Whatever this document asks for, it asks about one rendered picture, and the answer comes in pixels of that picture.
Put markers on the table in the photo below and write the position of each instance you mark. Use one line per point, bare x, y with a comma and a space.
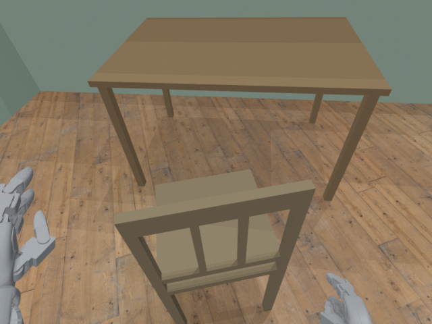
308, 55

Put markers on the robot right hand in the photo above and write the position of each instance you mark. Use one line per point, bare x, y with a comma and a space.
351, 310

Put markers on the robot left forearm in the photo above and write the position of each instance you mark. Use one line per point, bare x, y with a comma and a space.
9, 301

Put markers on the chair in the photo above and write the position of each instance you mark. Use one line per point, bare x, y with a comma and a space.
215, 230

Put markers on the robot left hand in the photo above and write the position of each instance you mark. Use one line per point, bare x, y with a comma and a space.
14, 202

